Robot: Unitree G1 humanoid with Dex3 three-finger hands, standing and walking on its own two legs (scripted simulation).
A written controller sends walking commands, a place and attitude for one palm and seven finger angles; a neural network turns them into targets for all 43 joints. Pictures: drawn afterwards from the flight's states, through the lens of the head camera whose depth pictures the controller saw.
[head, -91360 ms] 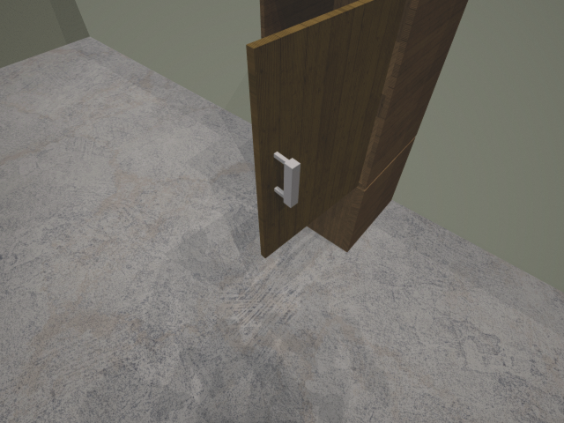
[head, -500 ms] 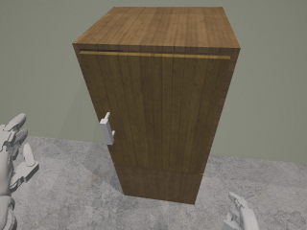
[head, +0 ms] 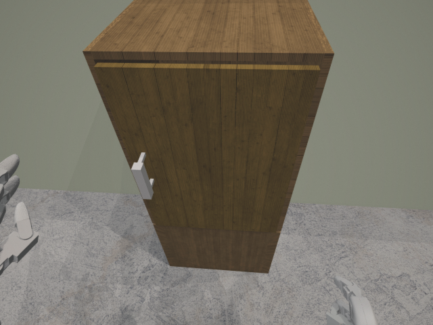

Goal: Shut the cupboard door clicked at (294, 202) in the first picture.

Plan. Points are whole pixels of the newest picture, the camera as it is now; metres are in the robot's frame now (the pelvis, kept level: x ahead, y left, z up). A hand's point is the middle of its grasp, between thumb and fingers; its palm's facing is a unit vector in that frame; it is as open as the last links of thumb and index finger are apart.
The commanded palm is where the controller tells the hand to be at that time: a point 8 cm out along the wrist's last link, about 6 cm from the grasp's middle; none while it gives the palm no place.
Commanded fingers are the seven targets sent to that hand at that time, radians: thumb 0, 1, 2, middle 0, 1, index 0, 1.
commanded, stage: step back with the hand held close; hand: left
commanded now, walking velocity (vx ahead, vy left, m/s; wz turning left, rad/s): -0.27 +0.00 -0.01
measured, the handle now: (145, 175) +0.47 +0.23 -0.04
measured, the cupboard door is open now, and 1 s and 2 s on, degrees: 0 0 0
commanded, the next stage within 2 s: stop stepping back and stand still in 0.94 s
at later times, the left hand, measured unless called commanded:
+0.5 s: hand out of the picture +0.10 +0.28 +0.17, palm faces +0.48 -0.75 -0.44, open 7.4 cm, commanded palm +0.04 +0.31 +0.18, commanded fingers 0.00 0.90 0.90 -0.20 -0.30 -0.20 -0.30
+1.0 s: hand out of the picture +0.01 +0.29 +0.18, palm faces +0.47 -0.78 -0.40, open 7.4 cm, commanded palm -0.04 +0.33 +0.18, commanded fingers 0.00 0.90 0.90 -0.20 -0.30 -0.20 -0.30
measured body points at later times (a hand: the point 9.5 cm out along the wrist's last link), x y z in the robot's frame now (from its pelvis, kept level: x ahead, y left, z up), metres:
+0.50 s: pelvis -0.08 +0.01 -0.01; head -0.08 +0.02 +0.44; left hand +0.07 +0.32 +0.19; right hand +0.09 -0.22 -0.09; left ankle +0.03 +0.11 -0.73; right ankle -0.04 -0.14 -0.74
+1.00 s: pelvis -0.17 +0.03 -0.01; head -0.18 +0.05 +0.43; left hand -0.02 +0.33 +0.20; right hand +0.00 -0.20 -0.09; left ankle -0.08 +0.12 -0.72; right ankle -0.14 -0.12 -0.74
